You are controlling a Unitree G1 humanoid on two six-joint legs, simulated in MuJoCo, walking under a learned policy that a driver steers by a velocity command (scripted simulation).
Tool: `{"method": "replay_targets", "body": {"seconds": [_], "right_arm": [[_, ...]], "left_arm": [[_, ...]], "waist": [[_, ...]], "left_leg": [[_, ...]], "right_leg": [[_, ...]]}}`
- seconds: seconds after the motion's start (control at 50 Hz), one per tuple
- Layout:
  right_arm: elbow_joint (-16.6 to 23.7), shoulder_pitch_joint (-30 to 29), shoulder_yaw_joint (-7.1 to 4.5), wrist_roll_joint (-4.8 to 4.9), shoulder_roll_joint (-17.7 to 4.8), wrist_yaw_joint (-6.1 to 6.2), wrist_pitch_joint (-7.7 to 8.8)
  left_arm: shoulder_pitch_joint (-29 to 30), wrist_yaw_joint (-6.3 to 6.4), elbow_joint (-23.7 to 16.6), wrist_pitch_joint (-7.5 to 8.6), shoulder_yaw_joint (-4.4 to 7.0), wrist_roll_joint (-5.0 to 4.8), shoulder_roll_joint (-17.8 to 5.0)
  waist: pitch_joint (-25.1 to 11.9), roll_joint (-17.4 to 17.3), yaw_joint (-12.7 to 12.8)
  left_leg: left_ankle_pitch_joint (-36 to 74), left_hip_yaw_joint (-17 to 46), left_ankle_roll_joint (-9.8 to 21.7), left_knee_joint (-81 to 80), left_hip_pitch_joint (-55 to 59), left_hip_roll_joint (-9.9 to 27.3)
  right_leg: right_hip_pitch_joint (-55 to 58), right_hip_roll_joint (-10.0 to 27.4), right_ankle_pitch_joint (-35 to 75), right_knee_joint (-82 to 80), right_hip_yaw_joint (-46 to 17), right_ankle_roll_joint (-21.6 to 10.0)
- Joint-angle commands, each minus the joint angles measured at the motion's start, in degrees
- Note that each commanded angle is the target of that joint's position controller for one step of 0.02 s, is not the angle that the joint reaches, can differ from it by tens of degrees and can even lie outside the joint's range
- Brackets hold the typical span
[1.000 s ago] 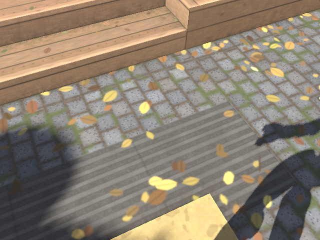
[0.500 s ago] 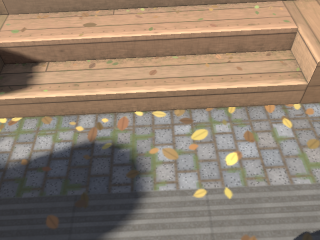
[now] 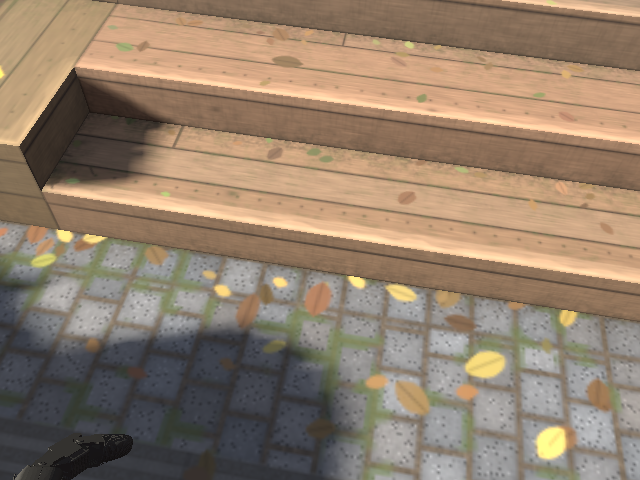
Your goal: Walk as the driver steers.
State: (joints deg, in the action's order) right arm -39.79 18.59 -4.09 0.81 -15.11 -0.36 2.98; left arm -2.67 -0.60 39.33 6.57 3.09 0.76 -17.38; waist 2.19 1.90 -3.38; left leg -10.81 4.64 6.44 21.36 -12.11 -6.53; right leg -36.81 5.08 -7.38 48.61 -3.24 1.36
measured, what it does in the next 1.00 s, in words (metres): goes down: right foot, then left foot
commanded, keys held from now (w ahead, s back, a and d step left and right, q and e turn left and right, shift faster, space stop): w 0.66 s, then w+e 0.34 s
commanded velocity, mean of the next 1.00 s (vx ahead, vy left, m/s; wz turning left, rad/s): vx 0.50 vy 0.00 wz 0.01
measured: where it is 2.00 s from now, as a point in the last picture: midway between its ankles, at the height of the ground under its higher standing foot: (370, 209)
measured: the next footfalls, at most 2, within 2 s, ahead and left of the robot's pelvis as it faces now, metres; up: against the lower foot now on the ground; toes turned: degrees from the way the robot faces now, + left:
right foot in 0.22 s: +0.32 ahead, -0.14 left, -0.02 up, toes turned +4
left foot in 0.72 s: +0.55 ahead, +0.08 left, -0.02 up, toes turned +5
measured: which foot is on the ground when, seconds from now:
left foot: down 0.00-0.22, up 0.24-0.70, down 0.72-1.00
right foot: up 0.00-0.20, down 0.22-0.74, up 0.76-1.00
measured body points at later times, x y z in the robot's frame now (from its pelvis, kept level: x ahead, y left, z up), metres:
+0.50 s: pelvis +0.30 -0.06 -0.02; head +0.33 -0.07 +0.43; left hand +0.30 +0.21 -0.15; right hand +0.44 -0.30 -0.15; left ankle +0.34 +0.09 -0.71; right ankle +0.28 -0.14 -0.77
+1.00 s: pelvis +0.55 +0.00 -0.02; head +0.57 +0.02 +0.43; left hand +0.65 +0.26 -0.16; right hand +0.58 -0.26 -0.15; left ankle +0.51 +0.08 -0.77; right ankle +0.61 -0.14 -0.70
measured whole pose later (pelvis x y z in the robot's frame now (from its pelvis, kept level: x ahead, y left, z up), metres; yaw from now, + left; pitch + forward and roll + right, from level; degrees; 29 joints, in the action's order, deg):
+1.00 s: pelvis +0.55 +0.00 -0.02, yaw -4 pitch +0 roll +1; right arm -50.1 19.1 -1.9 -1.2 -13.6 0.5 5.3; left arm -13.6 -2.3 50.8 0.8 3.3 1.9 -15.9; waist 1.4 2.6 -0.5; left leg -12.1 -10.0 3.8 14.6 -3.0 -2.0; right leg -34.6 4.1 -9.4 57.7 -0.6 -1.5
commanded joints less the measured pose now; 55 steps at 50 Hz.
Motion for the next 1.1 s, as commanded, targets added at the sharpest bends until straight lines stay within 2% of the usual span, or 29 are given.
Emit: {"method": "replay_targets", "body": {"seconds": [0.02, 0.08, 0.16, 0.2, 0.22, 0.24, 0.26, 0.28, 0.3, 0.32, 0.34, 0.36, 0.42, 0.52, 0.62, 0.66, 0.68, 0.7, 0.72, 0.74, 0.76, 0.78, 0.8, 0.82, 0.84, 0.9, 1.0, 1.08, 1.1], "right_arm": [[2.96, -2.24, -2.42, 0.37, -9.09, 1.16, 1.18], [0.78, 0.65, -2.55, 0.71, -9.35, 0.94, 1.65], [-1.05, 3.14, -2.70, 0.40, -9.31, 1.26, 1.01], [-1.05, 1.81, -2.74, 0.26, -9.47, 1.20, 0.48], [-0.69, 0.59, -2.32, -0.09, -8.13, 0.93, 0.62], [0.13, 0.87, -1.01, -0.77, -3.94, 0.56, 1.21], [-0.66, 10.15, -0.10, -0.01, -2.17, 0.23, 2.02], [-0.27, 9.87, -0.70, 1.58, -7.03, 0.50, 2.23], [1.39, 1.91, -1.22, 1.98, -9.35, 0.71, 2.23], [0.15, -1.25, -1.25, -4.06, -9.51, 0.72, 1.32], [0.62, -0.81, -0.96, -5.20, -7.51, 0.16, 0.44], [-0.45, 0.82, -0.54, -5.27, -6.13, -0.58, -0.53], [-1.11, 0.00, 0.02, -4.12, -4.76, -1.41, -1.58], [0.89, -11.35, 1.60, -3.35, -2.77, -1.88, -1.01], [2.42, -17.81, 2.03, -2.71, -3.35, -1.75, -0.42], [2.34, -17.05, 1.81, -2.83, -4.08, -1.40, -0.08], [1.56, -14.48, 1.52, -3.04, -4.49, -1.03, 0.27], [-0.46, -8.50, 1.04, -3.58, -5.18, -0.43, 0.92], [-2.97, 1.00, 0.06, -4.60, -8.14, 0.36, 1.62], [-3.23, 8.05, -1.25, -5.57, -13.98, 1.06, 1.88], [-3.88, 6.53, -1.76, -3.66, -14.79, 0.93, 0.88], [-3.13, 1.80, -0.62, -2.81, -10.44, 0.70, 0.55], [-2.94, -1.85, 0.34, -2.30, -6.94, 0.53, 0.81], [-3.13, -3.75, 1.00, -2.28, -4.84, 0.52, 1.16], [-3.75, -4.05, 1.36, -2.16, -3.91, 0.77, 1.63], [-5.36, -3.13, 1.09, -2.07, -4.73, 0.84, 3.17], [-7.97, -0.50, 0.81, -1.92, -4.98, 1.03, 3.40], [-9.66, 0.60, 0.52, -1.81, -6.12, 1.21, 3.54], [-10.24, 1.95, 0.53, -2.11, -6.05, 1.33, 3.34]], "left_arm": [[4.40, -1.08, -3.29, 0.97, -0.27, 0.31, -1.59], [7.10, -2.08, -4.11, 1.12, 0.07, -0.76, -3.23], [8.50, -2.40, -5.16, 0.97, 0.37, -0.89, -4.40], [3.31, -2.14, -3.82, 1.06, 0.89, -0.83, -4.83], [-4.71, -1.86, -1.48, 1.13, 1.80, -0.54, -6.19], [-14.23, -1.78, 0.75, 1.12, 2.07, 0.17, -7.92], [-16.10, -1.53, 0.57, 0.49, 2.30, 0.22, -10.09], [-17.91, -1.54, 1.54, -0.42, 2.93, -1.66, -9.69], [-15.80, -1.15, 0.62, -0.81, 2.27, -1.33, -7.03], [-13.07, -0.32, 1.44, -1.69, 1.47, 2.23, -4.87], [-13.33, 0.03, 2.13, -1.74, 1.30, 2.38, -5.37], [-13.30, 0.04, 2.97, -1.50, 1.20, 1.52, -5.19], [-14.43, -0.57, 5.03, -0.60, 1.15, 0.18, -4.83], [-18.93, -0.66, 7.82, -1.21, 1.22, -0.36, -4.08], [-23.03, -0.34, 10.45, -1.66, 1.40, 0.02, -5.36], [-22.91, -0.04, 11.22, -1.85, 1.54, 0.14, -6.18], [-22.64, 0.08, 11.54, -1.97, 1.50, 0.08, -6.28], [-22.32, 0.16, 11.93, -2.05, 1.24, -0.20, -5.96], [-21.59, 0.14, 11.12, -1.85, 0.63, -0.42, -4.61], [-23.02, 0.09, 8.34, -1.62, -0.62, -1.70, -0.04], [-24.49, 0.60, 8.93, -2.31, 0.54, -0.71, -3.65], [-22.13, 0.61, 9.77, -3.08, 1.18, 0.21, -5.61], [-20.19, 0.03, 9.98, -3.26, 0.86, 0.22, -3.81], [-19.43, -0.24, 10.42, -3.68, 0.78, 0.22, -2.73], [-19.48, -0.51, 10.80, -4.28, 0.75, 0.97, -2.32], [-18.31, -1.35, 10.97, -5.25, 0.62, 1.09, -0.80], [-8.32, -2.18, 7.78, -5.42, 0.17, 1.09, 0.27], [-0.35, -2.70, 4.90, -4.98, -1.11, 1.19, 1.85], [-2.06, -2.48, 5.25, -5.38, -1.36, 1.19, 2.35]], "waist": [[-2.51, -5.52, 0.26], [-1.30, -6.06, -0.95], [0.13, -5.97, -1.20], [-1.71, -5.42, 1.89], [-6.22, -4.87, 5.54], [-13.98, 2.14, 8.66], [-18.93, 15.17, 4.70], [-19.43, 11.02, 7.01], [-13.43, 4.87, 8.36], [-7.67, -4.99, 5.62], [-5.65, -2.12, 3.93], [-4.50, 0.11, 2.69], [-4.44, 4.63, 2.04], [-1.89, 3.51, 5.20], [0.04, 3.53, 6.88], [0.45, 3.46, 5.88], [-0.15, 2.83, 4.39], [-2.87, 0.52, 1.30], [-9.03, -2.94, -2.68], [-16.18, -13.15, -4.27], [-16.26, -16.03, -2.33], [-8.46, -8.67, -0.48], [-3.36, -6.97, 0.83], [-0.79, -7.05, 2.09], [0.39, -8.03, 3.14], [-0.40, -6.86, 4.47], [1.58, -6.02, 3.47], [2.51, -5.61, 1.75], [0.31, -7.64, 2.10]], "left_leg": [[6.94, 8.02, 6.50, -7.30, -5.04, 10.65], [1.12, 10.09, 5.68, -5.09, -3.64, 12.84], [4.09, 13.93, 4.95, 2.08, 5.66, 16.33], [14.62, 12.35, 3.33, 8.40, 6.97, 14.96], [19.26, 10.30, 2.32, 17.91, 4.31, 11.87], [-0.22, 5.93, 0.35, 37.66, -6.67, 6.87], [-24.32, 2.95, -4.06, 55.62, -23.67, 0.63], [-20.52, 5.92, -5.21, 58.63, -32.28, 2.91], [-15.36, 4.37, -5.61, 57.57, -35.11, 6.07], [-9.97, 2.01, -5.48, 51.39, -29.01, 6.44], [-9.87, 1.49, -5.70, 49.45, -26.10, 7.53], [-9.00, 0.76, -6.04, 45.89, -22.29, 8.89], [-6.18, -1.98, -6.22, 40.49, -20.69, 9.42], [2.62, -5.02, -6.52, 24.39, -22.51, 10.74], [4.57, -7.08, -5.00, 13.40, -17.87, 8.85], [2.21, -7.52, -3.58, 10.97, -14.54, 7.93], [1.40, -7.77, -2.81, 8.74, -9.56, 6.70], [2.34, -7.73, -1.62, 4.67, -0.59, 5.63], [0.20, -1.69, 0.70, 3.91, 13.23, 10.94], [-7.22, 18.90, 4.73, -0.52, 28.04, 27.09], [-9.67, 32.26, 7.58, -6.66, 25.23, 32.54], [-13.11, 24.94, 6.26, -7.27, 18.60, 29.59], [-10.84, 17.64, 5.06, -9.35, 12.26, 26.60], [-6.50, 11.69, 2.96, -11.44, 8.13, 23.95], [-1.00, 7.37, 1.82, -12.55, 5.59, 22.24], [12.88, -1.00, 1.33, -12.96, 5.56, 20.58], [19.58, -9.37, 1.71, -13.57, 7.76, 19.50], [25.61, -14.76, 0.78, -12.41, 8.60, 18.77], [29.63, -15.87, 0.99, -9.40, 10.32, 19.78]], "right_leg": [[8.18, -2.94, 17.42, -14.20, 2.11, 0.03], [10.10, -3.19, 21.37, -18.68, 0.65, -1.48], [5.28, -2.22, 11.44, -20.97, -0.70, -3.95], [11.64, -3.56, 8.42, -24.04, 1.79, -5.48], [22.20, -3.12, 11.12, -23.37, 1.70, -6.98], [38.63, 4.65, 22.24, -19.04, -5.43, -9.84], [54.31, 17.03, 24.32, -19.89, -25.74, -19.19], [55.60, 17.98, 0.79, -26.18, -34.40, -21.10], [50.55, 15.10, -8.06, -29.22, -29.63, -18.61], [38.98, 13.20, -0.35, -31.29, -24.37, -14.46], [34.14, 12.02, 6.77, -31.71, -21.48, -13.72], [29.86, 9.42, 9.95, -33.17, -17.06, -12.48], [28.66, 6.01, 17.20, -35.35, -10.70, -12.66], [32.20, 4.32, 16.17, -38.31, -5.65, -12.27], [34.60, 6.04, 15.73, -36.96, -4.92, -10.90], [35.52, 7.30, 19.07, -34.61, -5.24, -10.30], [34.72, 6.96, 24.62, -31.00, -5.13, -9.67], [32.92, 4.84, 30.20, -23.22, -3.27, -8.65], [25.93, 1.87, 24.96, -11.32, -1.34, -7.40], [10.32, -5.31, 0.35, 6.84, 3.63, -5.28], [2.77, -8.99, -22.09, 15.38, 2.29, -5.77], [1.33, -5.05, -18.92, 17.84, -0.78, -6.45], [1.90, -2.96, -15.03, 16.45, -0.66, -6.29], [3.62, -1.62, -12.54, 14.27, -0.26, -5.92], [5.24, -0.86, -10.93, 13.06, -0.20, -5.20], [4.97, -0.86, -5.99, 13.87, 0.95, -3.73], [-1.08, 0.28, 1.99, 6.72, 3.02, -1.99], [4.24, -1.36, 6.52, -7.86, 7.29, -2.81], [6.96, -2.30, 4.38, -6.09, 9.19, -3.86]]}}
